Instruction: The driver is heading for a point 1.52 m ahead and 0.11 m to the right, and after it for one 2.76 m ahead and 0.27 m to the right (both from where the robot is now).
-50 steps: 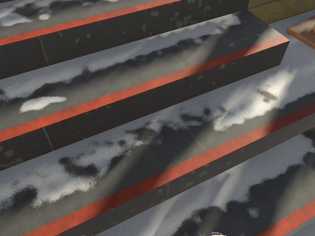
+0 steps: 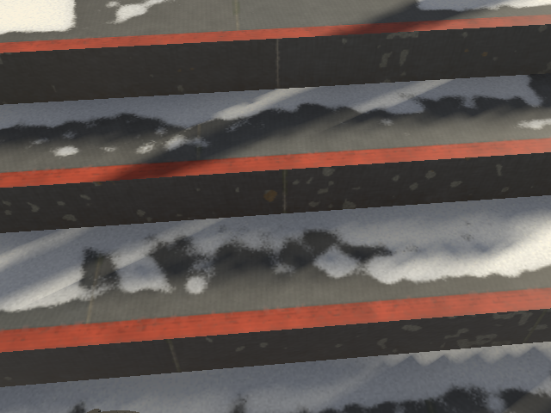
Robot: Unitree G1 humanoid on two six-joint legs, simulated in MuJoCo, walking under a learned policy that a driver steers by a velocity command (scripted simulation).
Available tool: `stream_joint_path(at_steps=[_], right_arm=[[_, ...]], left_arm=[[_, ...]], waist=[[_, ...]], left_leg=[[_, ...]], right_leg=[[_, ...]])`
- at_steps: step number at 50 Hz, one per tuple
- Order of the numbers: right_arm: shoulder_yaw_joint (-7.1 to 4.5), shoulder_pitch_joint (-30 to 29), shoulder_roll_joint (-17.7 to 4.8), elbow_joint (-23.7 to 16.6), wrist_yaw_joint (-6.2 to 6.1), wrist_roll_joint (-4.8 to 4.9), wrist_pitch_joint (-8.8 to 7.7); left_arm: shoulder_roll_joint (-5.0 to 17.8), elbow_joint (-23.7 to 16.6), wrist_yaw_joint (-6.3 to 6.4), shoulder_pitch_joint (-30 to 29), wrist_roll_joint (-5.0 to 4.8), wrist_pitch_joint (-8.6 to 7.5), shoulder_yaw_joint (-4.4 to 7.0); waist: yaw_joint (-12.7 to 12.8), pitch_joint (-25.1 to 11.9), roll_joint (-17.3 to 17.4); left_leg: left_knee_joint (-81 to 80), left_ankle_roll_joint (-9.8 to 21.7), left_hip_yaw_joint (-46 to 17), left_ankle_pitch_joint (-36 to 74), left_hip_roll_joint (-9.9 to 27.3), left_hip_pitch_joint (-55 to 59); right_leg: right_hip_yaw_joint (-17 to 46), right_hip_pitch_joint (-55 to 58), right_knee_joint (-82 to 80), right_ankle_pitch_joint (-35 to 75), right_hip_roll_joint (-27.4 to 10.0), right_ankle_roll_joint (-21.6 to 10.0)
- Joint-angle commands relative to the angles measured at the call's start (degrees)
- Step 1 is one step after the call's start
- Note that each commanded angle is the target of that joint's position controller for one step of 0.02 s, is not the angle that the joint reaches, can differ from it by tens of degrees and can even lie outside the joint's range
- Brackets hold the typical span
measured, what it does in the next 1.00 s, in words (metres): steps on the spot: right foot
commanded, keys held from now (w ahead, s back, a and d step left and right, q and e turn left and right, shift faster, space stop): no key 1.00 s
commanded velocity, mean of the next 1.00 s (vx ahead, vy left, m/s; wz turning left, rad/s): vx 0.02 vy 0.00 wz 0.11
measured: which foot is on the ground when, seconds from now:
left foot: down 0.00-1.00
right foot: up 0.00-0.14, down 0.16-1.00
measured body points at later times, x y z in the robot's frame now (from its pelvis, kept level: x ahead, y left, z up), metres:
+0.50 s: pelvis +0.07 -0.06 +0.01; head +0.08 -0.07 +0.46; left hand +0.25 +0.15 -0.09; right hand +0.20 -0.29 -0.12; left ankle +0.03 +0.09 -0.71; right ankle +0.11 -0.15 -0.71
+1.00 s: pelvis +0.07 -0.05 +0.02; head +0.08 -0.05 +0.47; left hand +0.19 +0.18 -0.11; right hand +0.20 -0.27 -0.12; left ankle +0.03 +0.09 -0.71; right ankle +0.11 -0.15 -0.71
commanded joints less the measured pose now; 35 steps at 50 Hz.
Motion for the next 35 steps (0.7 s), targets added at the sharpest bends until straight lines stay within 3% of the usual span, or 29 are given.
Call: stream_joint_path(at_steps=[1, 2, 4, 5, 6, 7, 8, 9, 10, 11, 12, 13, 14, 15, 16, 17, 18, 19, 20, 21, 23, 24, 27, 35], right_arm=[[-1.08, -15.3, -8.3, -12.9, -0.31, -0.04, -4.15], [-1.66, -19.9, -10.2, -15.1, -0.71, 0.76, -4.13], [-2.42, -21.6, -11.7, -17.2, -0.93, 2.5, -4.24], [-2.65, -20.9, -10.8, -17.3, -0.41, 2.48, -4.34], [-2.23, -21.3, -8.9, -17.2, 0.37, 2.77, -4.38], [-1.93, -19.1, -6.8, -16.5, 1.15, 3.86, -4.27], [-1.81, -8.5, -3.9, -14.0, 1.67, 3.93, -3.77], [-0.87, 4.6, 1.1, -12.3, 1.84, 3.29, -2.84], [-1.29, 12.0, 0.2, -9.6, 2.15, 2.19, -1.83], [-3.04, 5.1, -5.7, -10.4, 2.06, 2.65, -0.29], [-3.43, 2.0, -6.7, -10.8, 1.59, 2.59, 1.0], [-3.45, 1.0, -6.6, -10.5, 1.32, 2.71, 1.65], [-2.76, -0.5, -4.9, -10.8, 1.61, 2.47, 1.53], [-1.78, -2.3, -3.2, -11.1, 2.33, 2.43, 1.06], [-1.26, -5.1, -2.4, -11.4, 2.83, 2.91, 0.46], [-1.28, -8.1, -4.0, -12.2, 2.88, 2.95, -0.24], [-1.82, -10.1, -6.4, -13.7, 2.6, 3.22, -0.81], [-2.76, -13.0, -9.4, -15.1, 1.92, 3.15, -1.42], [-3.08, -15.3, -9.5, -15.4, 1.16, 3.35, -1.68], [-2.77, -15.6, -7.9, -15.2, 0.73, 3.5, -1.73], [-2.37, -12.1, -5.7, -13.2, 0.77, 3.31, -1.11], [-2.38, -9.3, -5.5, -11.9, 0.96, 3.16, -0.93], [-2.33, -7.6, -5.2, -10.7, 1.5, 2.97, -1.0], [-1.84, -8.3, -4.5, -9.7, 2.28, 3.0, -0.93]], left_arm=[[4.2, -0.5, -0.3, 7.3, -0.32, 0.62, 1.0], [4.5, -0.6, -0.49, 9.7, -0.71, 0.23, 1.28], [4.4, -1.6, -0.81, 9.4, 0.19, -0.17, 1.96], [4.0, -1.1, -0.41, 10.7, 0.22, 0.04, 1.94], [3.5, 0.2, 0.05, 13.5, -0.45, 0.2, 1.95], [3.9, 1.6, 0.64, 14.9, -1.34, 0.1, 2.32], [4.9, 1.2, 1.35, 12.0, -1.46, -0.32, 2.59], [10.6, -2.4, 1.62, 7.0, -1.87, -0.75, 2.92], [4.8, -6.2, -1.23, -5.5, -2.72, -1.32, 0.52], [2.7, -6.6, -2.4, -8.0, -3.24, -1.35, 0.27], [1.7, -6.1, -3.56, -10.9, -4.67, -1.63, -0.19], [1.0, -6.9, -4.01, -13.3, -5.32, -1.84, -0.46], [1.6, -5.7, -4.1, -14.5, -5.54, -1.83, -0.33], [1.1, -3.9, -4.21, -12.6, -5.15, -1.41, -0.61], [1.0, -1.4, -4.92, -8.3, -4.93, -0.57, -0.62], [1.9, 0.2, -5.35, -3.8, -4.2, 0.24, -0.06], [2.9, 0.7, -4.93, -0.7, -3.7, 0.65, 0.54], [4.4, 0.2, -3.62, 0.8, -2.56, 0.32, 1.19], [4.8, -0.8, -2.61, -1.4, -1.74, -0.34, 1.18], [3.7, -1.6, -2.13, -4.0, -1.65, -0.76, 0.81], [1.4, -1.6, -2.38, -4.6, -2.96, -0.76, 0.38], [0.9, -1.4, -2.78, -3.7, -3.12, -0.67, 0.37], [0.8, -1.5, -3.28, -1.7, -2.31, -0.09, 1.0], [0.3, -2.2, -3.62, -2.0, -2.25, 0.5, 1.38]], waist=[[7.2, -4.8, 1.5], [8.9, -4.3, 2.3], [9.0, -0.2, 2.1], [8.7, 0.9, 3.2], [9.5, 2.3, 3.4], [9.1, 3.3, 2.1], [4.1, 1.7, 0.8], [-4.0, -6.8, -9.8], [-8.6, -9.3, -14.9], [-5.6, -6.2, -7.8], [-6.1, -3.7, -4.1], [-5.9, -1.3, -3.4], [-6.2, 1.5, -2.3], [-5.5, 2.7, 1.0], [-3.2, 3.4, 0.1], [0.3, 3.6, -2.1], [2.9, 2.2, -2.2], [5.1, 1.5, 0.2], [4.5, 1.0, 0.2], [3.3, 0.7, -0.7], [1.5, 1.3, -1.0], [1.2, 1.8, -0.9], [1.6, 1.0, 0.3], [1.3, 3.4, 1.5]], left_leg=[[-15.2, 6.9, -5.9, 36.7, 8.9, -6.3], [-16.5, 4.8, -2.9, 35.8, 6.8, -13.1], [-15.4, 5.1, -5.6, 25.3, 7.8, -12.3], [-13.5, 6.9, -8.8, 25.2, 10.4, -6.9], [-8.9, 7.1, -11.0, 25.1, 12.2, -0.8], [-4.0, 7.6, -11.6, 23.9, 11.8, 4.5], [1.4, 6.4, -11.6, 21.6, 9.2, 8.6], [11.4, -0.9, -7.2, 3.7, 2.3, 5.2], [16.6, -7.6, -7.2, -18.2, 2.8, -2.9], [22.0, -10.5, -5.6, -18.1, 5.5, -0.2], [22.3, -12.2, -4.7, -15.9, 7.6, 4.3], [20.4, -13.8, -4.1, -14.7, 8.3, 7.0], [16.5, -13.8, -3.2, -9.7, 9.3, 10.4], [6.0, -12.8, -1.8, -3.1, 9.9, 11.9], [-2.3, -11.1, -0.7, 0.1, 9.0, 11.8], [-4.3, -9.1, -1.0, -0.3, 8.1, 9.1], [-5.2, -6.7, -0.8, -1.3, 7.7, 7.2], [-4.7, -3.8, -0.2, -2.0, 7.4, 4.2], [-5.9, -2.5, -0.9, -3.2, 8.0, 1.5], [-6.8, -2.7, -1.4, -2.4, 8.9, 2.4], [-7.2, -3.9, -1.9, -0.9, 9.2, 6.0], [-7.6, -4.0, -1.8, 0.3, 9.0, 6.4], [-8.3, -3.2, -1.2, 3.7, 9.0, 5.5], [-10.7, -3.8, -1.1, -0.6, 9.4, 6.3]], right_leg=[[-9.9, 19.6, -9.1, 1.1, -1.3, 5.7], [-11.1, 31.2, -13.8, 5.0, -0.8, 6.0], [-9.6, 38.1, -28.4, 6.3, -0.9, 7.8], [-8.6, 38.0, -36.1, 7.2, -1.2, 8.2], [-7.8, 38.0, -47.2, 10.6, -2.1, 8.0], [-10.9, 38.8, -59.9, 13.9, -0.1, 7.3], [-11.0, 41.1, -65.3, 20.4, 0.6, 4.1], [5.3, 50.6, -63.3, 59.1, -12.1, -11.8], [19.6, 52.2, -61.9, 54.7, -18.9, -19.4], [20.4, 43.0, -64.5, 36.9, -17.5, -16.9], [15.3, 35.5, -65.2, 21.3, -14.2, -11.4], [10.9, 31.4, -65.8, 13.2, -11.8, -7.6], [7.4, 27.6, -65.3, 9.7, -10.1, -5.4], [3.6, 28.5, -64.6, 5.1, -7.2, -3.0], [0.9, 32.1, -63.8, 1.2, -4.9, -1.2], [1.0, 37.1, -64.0, 0.1, -4.9, -0.8], [0.6, 41.7, -63.6, 0.8, -5.2, -1.4], [-1.9, 45.4, -62.8, 2.9, -4.7, -2.1], [-4.4, 47.5, -62.0, 4.9, -4.6, -1.9], [-4.4, 47.1, -62.0, 5.6, -5.0, -1.9], [-4.9, 45.2, -62.4, 8.2, -4.4, -1.8], [-6.0, 45.6, -61.8, 11.3, -3.6, -1.9], [-8.5, 48.9, -59.3, 18.8, -2.2, -2.0], [-9.5, 46.4, -60.8, 12.3, -1.0, -0.9]])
